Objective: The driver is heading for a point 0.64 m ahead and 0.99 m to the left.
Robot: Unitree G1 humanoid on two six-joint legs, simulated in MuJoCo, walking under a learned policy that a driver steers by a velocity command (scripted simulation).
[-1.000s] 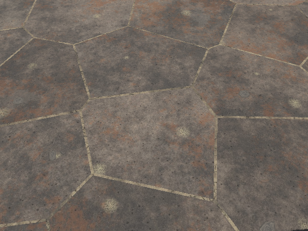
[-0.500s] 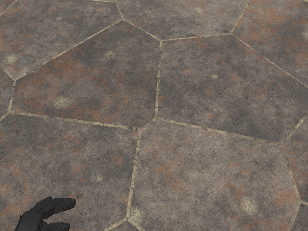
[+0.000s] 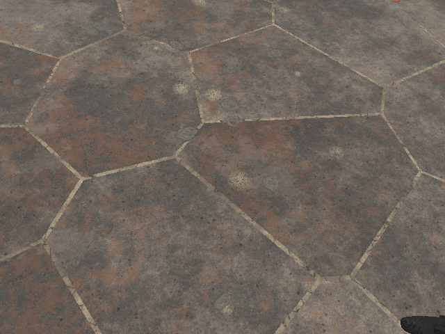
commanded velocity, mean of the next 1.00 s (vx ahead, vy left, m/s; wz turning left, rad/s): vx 0.12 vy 0.00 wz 0.57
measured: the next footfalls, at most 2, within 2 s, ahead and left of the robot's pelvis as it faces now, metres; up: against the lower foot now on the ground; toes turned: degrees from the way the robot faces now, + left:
right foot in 0.42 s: +0.11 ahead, -0.09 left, +0.00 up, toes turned +22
left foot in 0.84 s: +0.15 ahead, +0.15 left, +0.00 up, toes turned +24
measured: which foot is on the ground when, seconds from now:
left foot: down 0.00-0.44, up 0.46-0.82, down 0.84-1.00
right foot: up 0.00-0.40, down 0.42-0.84, up 0.86-1.00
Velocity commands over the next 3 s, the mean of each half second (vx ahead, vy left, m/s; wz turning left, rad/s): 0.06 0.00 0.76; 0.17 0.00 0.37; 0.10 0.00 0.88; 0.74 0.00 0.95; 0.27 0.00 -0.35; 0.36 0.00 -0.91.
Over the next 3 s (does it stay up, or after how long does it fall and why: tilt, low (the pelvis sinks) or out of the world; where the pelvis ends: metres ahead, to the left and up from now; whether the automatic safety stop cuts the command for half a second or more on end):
stays up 0.16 0.76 0.03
